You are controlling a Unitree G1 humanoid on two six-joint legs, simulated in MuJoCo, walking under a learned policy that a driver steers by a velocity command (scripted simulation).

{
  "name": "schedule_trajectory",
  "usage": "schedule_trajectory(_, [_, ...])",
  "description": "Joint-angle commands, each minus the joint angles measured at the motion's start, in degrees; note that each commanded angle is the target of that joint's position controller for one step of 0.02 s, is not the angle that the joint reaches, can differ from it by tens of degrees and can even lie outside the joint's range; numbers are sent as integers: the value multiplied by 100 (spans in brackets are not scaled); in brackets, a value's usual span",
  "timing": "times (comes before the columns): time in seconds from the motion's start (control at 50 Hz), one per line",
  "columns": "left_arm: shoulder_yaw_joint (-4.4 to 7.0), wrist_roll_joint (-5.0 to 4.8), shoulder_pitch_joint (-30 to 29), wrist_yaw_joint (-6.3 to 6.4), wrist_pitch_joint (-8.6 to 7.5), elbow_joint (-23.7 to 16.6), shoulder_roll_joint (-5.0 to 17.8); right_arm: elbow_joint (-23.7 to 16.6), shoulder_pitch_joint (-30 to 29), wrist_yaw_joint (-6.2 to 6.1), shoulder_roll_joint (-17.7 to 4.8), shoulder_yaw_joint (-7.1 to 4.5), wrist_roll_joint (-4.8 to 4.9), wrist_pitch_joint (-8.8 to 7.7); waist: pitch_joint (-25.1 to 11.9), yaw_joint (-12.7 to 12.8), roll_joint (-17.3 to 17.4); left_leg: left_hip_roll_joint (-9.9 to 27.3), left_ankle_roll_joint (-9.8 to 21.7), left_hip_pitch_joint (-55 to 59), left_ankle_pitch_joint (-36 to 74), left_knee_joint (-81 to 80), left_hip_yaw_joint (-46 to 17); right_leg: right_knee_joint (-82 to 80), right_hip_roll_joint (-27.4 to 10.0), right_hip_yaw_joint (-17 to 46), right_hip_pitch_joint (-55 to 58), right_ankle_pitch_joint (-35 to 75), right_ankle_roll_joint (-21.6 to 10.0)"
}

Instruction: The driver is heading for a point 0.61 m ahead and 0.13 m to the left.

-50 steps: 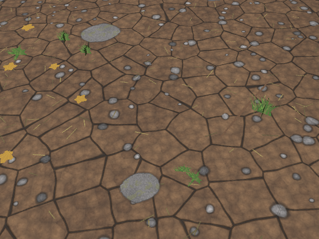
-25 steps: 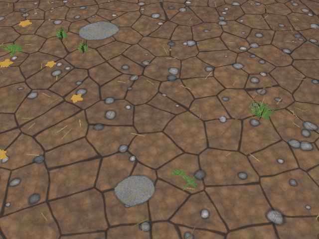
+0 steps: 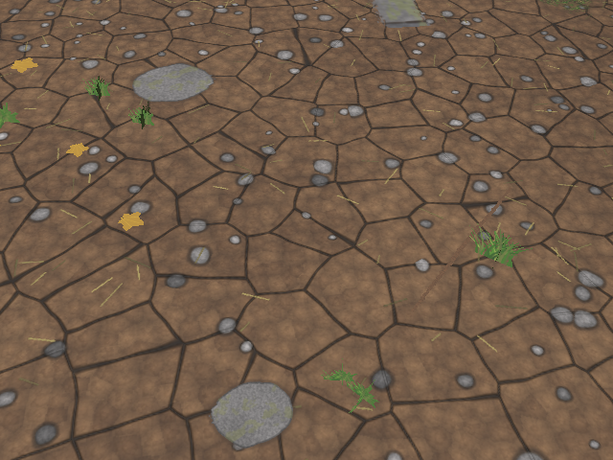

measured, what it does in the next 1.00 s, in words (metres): walks ahead, turning left: right foot, then left foot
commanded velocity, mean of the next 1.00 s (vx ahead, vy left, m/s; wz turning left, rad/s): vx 0.44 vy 0.00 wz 0.28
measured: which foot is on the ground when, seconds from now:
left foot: down 0.00-0.38, up 0.40-0.90, down 0.92-1.00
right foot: up 0.00-0.34, down 0.36-0.92, up 0.94-1.00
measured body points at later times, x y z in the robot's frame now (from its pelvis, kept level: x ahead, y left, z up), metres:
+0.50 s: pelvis +0.27 -0.06 -0.01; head +0.30 -0.06 +0.44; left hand +0.37 +0.21 -0.13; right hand +0.29 -0.32 -0.15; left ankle +0.15 +0.08 -0.64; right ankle +0.34 -0.15 -0.74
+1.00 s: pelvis +0.53 +0.03 -0.02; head +0.57 +0.06 +0.43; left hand +0.48 +0.31 -0.16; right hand +0.77 -0.15 -0.13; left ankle +0.60 +0.14 -0.74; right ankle +0.42 -0.15 -0.64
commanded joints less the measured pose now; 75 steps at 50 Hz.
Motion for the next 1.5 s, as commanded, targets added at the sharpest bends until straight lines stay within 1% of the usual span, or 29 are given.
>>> schedule_trajectory(0.02, [134, 51, -333, -52, -73, -375, 394, -193, 228, -14, -457, 37, -60, -22, 518, 18, 640, 1401, 649, 755, 1028, -1718, -1576, -272, -513, 133, -1641, 747, -31])
schedule_trajectory(0.14, [13, 96, -1705, -119, 10, -921, 88, -243, 598, -215, -791, 14, -85, 68, 752, -188, 524, 1263, 725, 522, 1884, -2006, -889, -2302, -311, -197, -1668, 1817, 318])
schedule_trajectory(0.28, [-24, 42, -2506, -330, -87, -1340, 288, -163, 959, -245, -851, -91, 39, 144, 902, -136, 584, 1627, 653, 1307, 2676, -1660, -721, -3540, -43, -222, -1223, 1833, 5])
schedule_trajectory(0.32, [117, 48, -1874, -317, -127, -1257, 612, -261, 742, -245, -1037, -160, 20, 193, 356, 299, 842, 1640, 544, 1473, 4578, -843, -745, -3579, 282, -368, -161, 1462, -144])
schedule_trajectory(0.34, [256, 33, -941, -272, -127, -1006, 863, -320, 593, -234, -1023, -152, -1, 232, -208, 786, 887, 1421, 411, 1223, 5226, 182, -607, -3620, 452, -464, 1064, 1453, -280])
schedule_trajectory(0.36, [382, 74, 204, -200, -114, -744, 1182, -469, 444, -209, -917, -90, -49, 237, -999, 1267, 801, 1147, 214, 52, 4250, 1679, -532, -3367, -123, 134, 2974, 1393, -532])
schedule_trajectory(0.38, [502, 250, 952, -156, -86, -578, 1732, -571, 1158, -164, -109, 100, -42, 165, -2122, 914, -611, 151, -172, -2119, 942, 4022, -350, -3767, -1782, 2739, 5173, 140, -1289])
schedule_trajectory(0.4, [348, 275, 917, -186, -88, -575, 1332, -473, 1205, -136, -157, 103, 151, 20, -2604, 921, -1137, -127, -129, -2730, -1493, 5146, -1240, -4905, -2251, 4467, 5145, -445, -1501])
schedule_trajectory(0.42, [233, 199, 312, -192, -115, -623, 935, -666, 596, -149, -658, -54, 303, -36, -1497, 809, -848, 235, -53, -3250, -1213, 5510, -1264, -5049, -2021, 3553, 4266, -568, -1122])
schedule_trajectory(0.46, [98, 217, -585, -223, -187, -716, 480, -816, 20, -251, -700, -129, 217, -10, -415, 430, -133, 792, 48, -2906, -240, 5042, -1004, -5352, -1627, 1882, 2332, 319, -702])
schedule_trajectory(0.48, [57, 281, -770, -246, -225, -673, 319, -776, 142, -275, -604, -183, 166, 82, -245, 207, -232, 972, 92, -2499, 6, 4748, -1049, -5513, -1377, 1251, 1754, 670, -550])
schedule_trajectory(0.52, [64, 313, -773, -241, -237, -554, 262, -757, 370, -263, -324, -190, 195, 270, -88, 13, -385, 1073, 147, -2179, 129, 4513, -1021, -5788, -1223, 612, 1253, 860, -545])
schedule_trajectory(0.58, [123, 315, -678, -133, -261, -462, 514, -1050, -120, -282, -410, -249, 145, 415, 258, -47, -264, 1133, 68, -2754, 665, 4097, -1069, -6072, -1248, 83, 1124, 1142, -646])
schedule_trajectory(0.7, [173, 319, -227, 73, -176, -453, 784, -1476, -1212, -54, -400, -213, 69, 321, 477, 222, -2, 973, -73, -3244, 2094, 2305, -712, -6110, -1176, -809, 1770, 1752, -530])
schedule_trajectory(0.82, [252, 185, 351, 101, 60, -389, 986, -2059, -2195, 194, -340, -107, 66, 309, 760, 503, 44, 710, 129, -3411, 1381, 1228, -107, -5426, -1453, -1272, 2936, 3062, -429])
schedule_trajectory(0.86, [289, 143, 241, 132, 160, -448, 1157, -2112, -1832, 236, -553, -205, 14, 296, 358, 194, -266, 222, 286, -2505, 842, 1129, 265, -4485, -1434, -1366, 3027, 5548, -300])
schedule_trajectory(0.9, [262, 97, 53, 134, 208, -515, 1197, -1771, -354, 188, -1126, -487, 19, 249, -523, -617, -240, -205, 596, -346, 1935, 272, 212, -2476, -1048, -1490, 2527, 5698, 79])
schedule_trajectory(0.92, [157, 275, 150, 111, 133, -698, 915, -1647, 185, 25, -1716, -628, -64, 282, -1214, -653, 644, 851, 933, 1457, 4192, 606, -1120, -640, -667, -1487, 1026, 2779, 423])
schedule_trajectory(0.94, [-65, 297, 839, 13, -18, -805, 271, -1875, -232, -15, -2065, -568, -203, 269, -2264, 36, 1709, 2659, 2335, 3098, 6282, 400, -4005, 1576, 429, -725, -831, -2061, 795])
schedule_trajectory(0.96, [49, 88, 633, -60, -121, -620, 779, -1834, 189, 18, -1564, -425, -198, 315, -2985, -396, 700, 2551, 2283, 2917, 6313, 136, -3695, 1754, 225, 482, -626, -1963, 702])
schedule_trajectory(0.98, [67, -111, 177, -73, -119, -757, 758, -1777, -135, 20, -1285, -357, -135, 315, -2137, -309, 743, 2261, 2024, 2409, 5813, 119, -2733, 1574, -42, 344, -1102, -1713, 611])
schedule_trajectory(1.0, [51, -21, -119, -11, -85, -761, 673, -1813, -601, 27, -1071, -306, -11, 282, -1260, -151, 309, 1889, 1630, 1410, 5066, -99, -2091, 972, -291, 212, -1226, -1312, 579])
schedule_trajectory(1.04, [138, 125, -170, 103, 122, -674, 755, -1889, -1174, -12, -806, -210, -65, 266, -722, 190, 285, 1530, 1358, -56, 4432, -569, -1508, 370, -479, 193, -469, -839, 578])
schedule_trajectory(1.12, [105, 215, 60, 208, 337, -626, 467, -1775, -1360, -46, -892, -212, -214, 189, -748, 489, 468, 1345, 1330, -737, 4746, -802, -950, -902, -392, 144, 186, -194, 671])
schedule_trajectory(1.28, [84, 235, -597, 147, 449, -652, 544, -1486, -1380, -173, -753, -78, -141, 389, -511, 341, 735, 1161, 887, -725, 1853, -786, -970, -3251, -174, -1, 982, 731, 589])
schedule_trajectory(1.32, [83, 365, -516, 116, 400, -586, 643, -1354, -1123, -167, -566, -1, -94, 396, -406, 372, 444, 808, 409, -882, 849, -474, -931, -4181, -311, 171, 1616, 1886, 414])
schedule_trajectory(1.36, [141, 308, -801, 133, 389, -586, 1076, -1238, -453, -171, -454, -8, -171, 383, -322, -286, -741, 122, 0, -973, -96, -156, -476, -4125, -849, 645, 1539, 2324, -11])
schedule_trajectory(1.4, [70, 266, -908, 64, 377, -526, 601, -1260, -1011, -217, -676, -44, -127, 459, -131, 18, -569, 160, -55, -426, 345, -69, -406, -4351, -510, 471, 861, 964, 168])
schedule_trajectory(1.5, [54, 241, -692, 97, 298, -281, 588, -1104, -1084, -234, -655, -66, -94, 540, -252, 155, -153, 313, 20, -370, 1204, -41, -535, -4028, -262, 175, 1336, 1859, 298])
